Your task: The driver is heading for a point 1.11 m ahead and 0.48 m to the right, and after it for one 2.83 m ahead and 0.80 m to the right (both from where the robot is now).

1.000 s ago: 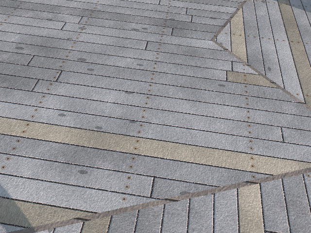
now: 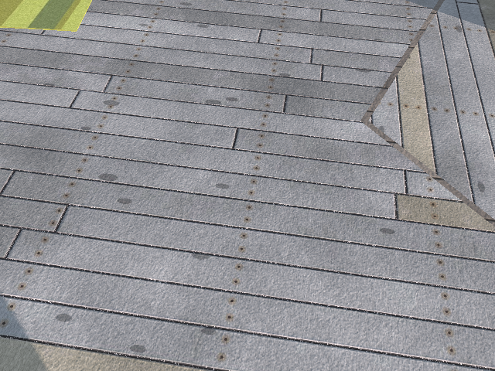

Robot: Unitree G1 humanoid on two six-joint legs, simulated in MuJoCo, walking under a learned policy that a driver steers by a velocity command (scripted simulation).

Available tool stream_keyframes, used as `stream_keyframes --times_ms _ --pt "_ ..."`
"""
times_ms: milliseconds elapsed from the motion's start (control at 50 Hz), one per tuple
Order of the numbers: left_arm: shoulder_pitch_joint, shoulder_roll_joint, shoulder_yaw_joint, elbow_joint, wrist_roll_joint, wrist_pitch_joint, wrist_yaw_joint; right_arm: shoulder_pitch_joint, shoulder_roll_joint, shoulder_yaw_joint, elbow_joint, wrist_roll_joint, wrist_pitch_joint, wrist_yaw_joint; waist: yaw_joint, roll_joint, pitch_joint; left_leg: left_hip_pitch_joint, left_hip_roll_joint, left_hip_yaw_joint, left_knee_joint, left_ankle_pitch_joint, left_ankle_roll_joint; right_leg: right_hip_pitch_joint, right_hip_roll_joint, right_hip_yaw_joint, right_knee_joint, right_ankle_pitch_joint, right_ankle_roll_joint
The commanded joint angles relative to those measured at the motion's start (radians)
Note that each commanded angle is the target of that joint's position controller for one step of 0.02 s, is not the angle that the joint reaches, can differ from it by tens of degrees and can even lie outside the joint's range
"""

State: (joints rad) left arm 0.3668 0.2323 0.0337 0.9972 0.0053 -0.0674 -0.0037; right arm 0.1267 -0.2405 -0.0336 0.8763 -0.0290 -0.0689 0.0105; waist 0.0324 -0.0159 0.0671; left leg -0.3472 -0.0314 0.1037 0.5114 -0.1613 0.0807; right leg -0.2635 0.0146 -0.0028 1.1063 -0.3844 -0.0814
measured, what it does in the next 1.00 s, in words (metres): walks ahead, turning right: right foot, then left foot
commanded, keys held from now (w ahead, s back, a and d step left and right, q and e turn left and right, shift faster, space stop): w+e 1.00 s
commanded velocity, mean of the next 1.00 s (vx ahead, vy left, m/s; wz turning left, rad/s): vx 0.50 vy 0.00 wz -0.48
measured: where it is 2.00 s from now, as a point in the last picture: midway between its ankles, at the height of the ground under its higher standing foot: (399, 228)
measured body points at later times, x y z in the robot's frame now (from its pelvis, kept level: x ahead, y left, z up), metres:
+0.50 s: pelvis +0.27 -0.05 -0.01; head +0.31 -0.06 +0.43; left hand +0.49 +0.16 -0.13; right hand +0.20 -0.29 -0.16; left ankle +0.11 +0.09 -0.65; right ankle +0.34 -0.11 -0.73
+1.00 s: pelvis +0.55 -0.10 -0.01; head +0.59 -0.11 +0.44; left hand +0.68 +0.17 -0.14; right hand +0.63 -0.41 -0.09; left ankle +0.70 -0.06 -0.73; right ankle +0.35 -0.11 -0.70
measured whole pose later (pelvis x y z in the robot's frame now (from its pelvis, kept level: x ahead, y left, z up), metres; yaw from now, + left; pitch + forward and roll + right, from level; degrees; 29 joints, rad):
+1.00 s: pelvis +0.55 -0.10 -0.01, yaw -32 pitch +1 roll +0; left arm 0.42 0.30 0.08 0.90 0.00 -0.05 0.00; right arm 0.03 -0.25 -0.02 0.72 -0.04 -0.08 0.00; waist 0.08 -0.01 0.05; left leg -0.47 -0.01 0.02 0.56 -0.12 0.02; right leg -0.08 0.13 0.19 0.73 -0.47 -0.09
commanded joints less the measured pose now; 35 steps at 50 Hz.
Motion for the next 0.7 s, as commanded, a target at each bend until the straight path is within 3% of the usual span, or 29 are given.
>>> stream_keyframes --times_ms 20,60,120,220,320,380,420,440,460,480,500,520,540,560,580,600,640,700 --pt "0.021 0.077 0.020 -0.054 0.017 0.005 -0.008 0.116 -0.069 -0.019 0.018 0.013 -0.014 -0.006 -0.022 0.075 -0.030 0.205 0.289 -0.313 -0.344 0.003 0.110 -0.266 -0.098 0.064 0.051 0.085 -0.003" --pt "0.034 0.050 0.017 -0.043 0.026 0.030 -0.021 0.147 -0.067 -0.018 0.039 0.011 -0.034 -0.009 -0.005 0.081 -0.028 0.162 0.266 -0.234 -0.376 0.081 0.099 -0.232 -0.097 0.055 0.040 0.120 0.012" --pt "-0.062 0.050 0.021 -0.079 0.021 0.044 -0.031 0.193 -0.092 -0.025 0.063 0.012 -0.051 -0.009 -0.006 0.073 0.006 0.185 0.257 -0.135 -0.411 0.148 0.091 -0.339 -0.116 0.049 -0.018 0.227 0.028" --pt "-0.244 0.026 0.009 -0.145 0.017 0.036 -0.041 0.242 -0.081 -0.018 0.084 0.014 -0.051 -0.017 -0.040 0.070 0.033 0.244 0.218 0.004 -0.403 0.283 0.058 -0.382 -0.100 -0.016 -0.275 0.404 0.038" --pt "-0.373 0.022 -0.001 -0.207 0.025 0.033 -0.047 0.330 -0.098 -0.020 0.122 0.010 -0.039 -0.037 -0.078 0.071 0.045 0.414 0.268 0.065 -0.338 0.468 0.049 -0.374 -0.067 -0.107 -0.457 0.369 -0.006" --pt "-0.314 0.044 0.011 -0.201 0.029 0.035 -0.042 0.310 -0.128 -0.027 0.122 0.003 -0.024 -0.049 -0.034 0.105 -0.006 0.492 0.288 0.111 -0.168 0.856 0.035 -0.264 0.007 -0.157 -0.488 0.223 -0.066" --pt "-0.147 0.083 0.034 -0.155 0.032 0.030 -0.035 0.292 -0.156 -0.036 0.111 0.000 -0.006 -0.050 0.038 0.115 -0.107 0.473 0.290 0.129 0.117 0.960 0.030 -0.071 0.076 -0.167 -0.534 0.143 -0.120" --pt "0.009 0.127 0.057 -0.110 0.043 0.023 -0.027 0.270 -0.163 -0.038 0.093 0.005 -0.001 -0.046 0.115 0.076 -0.187 0.333 0.272 0.141 0.361 0.785 0.006 0.157 0.055 -0.095 -0.615 0.164 -0.166" --pt "0.100 0.253 0.097 -0.106 0.055 0.026 -0.010 0.307 -0.081 -0.021 0.034 0.026 -0.009 -0.030 0.112 -0.119 -0.316 -0.037 0.167 0.146 0.751 0.200 -0.044 0.500 -0.237 0.316 -0.617 0.149 -0.296" --pt "0.073 0.283 0.102 -0.119 0.025 0.038 -0.010 0.245 -0.093 -0.026 -0.019 0.024 -0.020 -0.016 0.082 -0.161 -0.369 -0.324 -0.023 -0.032 0.971 -0.396 -0.072 0.616 -0.382 0.764 -0.792 0.199 -0.396" --pt "0.033 0.260 0.097 -0.113 0.008 0.046 -0.002 0.122 -0.118 -0.030 -0.045 0.013 -0.032 -0.010 0.086 -0.027 -0.222 -0.436 0.063 -0.141 0.952 -0.285 -0.059 0.525 -0.337 0.596 -0.817 0.207 -0.343" --pt "-0.028 0.208 0.085 -0.115 0.002 0.045 0.002 0.115 -0.110 -0.026 -0.054 0.021 -0.044 -0.007 0.044 0.012 -0.125 -0.409 0.104 -0.135 0.854 -0.188 -0.056 0.382 -0.308 0.480 -0.838 0.275 -0.293" --pt "-0.078 0.166 0.075 -0.121 0.002 0.040 0.003 0.134 -0.106 -0.028 -0.040 0.016 -0.041 -0.010 -0.007 0.062 -0.060 -0.345 0.132 -0.131 0.764 -0.158 -0.062 0.260 -0.253 0.388 -0.858 0.379 -0.245" --pt "-0.105 0.144 0.067 -0.125 -0.007 0.033 0.006 0.150 -0.100 -0.028 -0.040 -0.004 -0.023 -0.012 -0.040 0.057 -0.037 -0.276 0.146 -0.131 0.708 -0.150 -0.079 0.171 -0.208 0.318 -0.869 0.466 -0.222" --pt "-0.116 0.131 0.062 -0.129 -0.010 0.024 0.006 0.169 -0.086 -0.026 -0.035 -0.018 0.000 -0.009 -0.058 0.040 -0.055 -0.221 0.154 -0.132 0.668 -0.138 -0.094 0.130 -0.174 0.279 -0.878 0.487 -0.205" --pt "-0.106 0.137 0.063 -0.130 -0.012 0.012 0.004 0.176 -0.076 -0.024 -0.041 -0.023 0.018 -0.005 -0.066 0.025 -0.065 -0.204 0.152 -0.123 0.650 -0.138 -0.107 0.110 -0.155 0.262 -0.881 0.539 -0.213" --pt "-0.078 0.168 0.069 -0.124 -0.008 0.001 0.004 0.133 -0.069 -0.022 -0.066 -0.021 0.034 0.001 -0.065 0.001 -0.055 -0.223 0.152 -0.106 0.571 -0.095 -0.131 0.077 -0.130 0.236 -0.893 0.559 -0.213" --pt "-0.009 0.175 0.071 -0.119 -0.006 0.004 0.002 -0.004 -0.080 -0.022 -0.118 -0.016 0.037 0.004 -0.017 -0.025 -0.024 -0.295 0.146 -0.095 0.418 0.019 -0.150 0.099 -0.108 0.249 -0.906 0.513 -0.183"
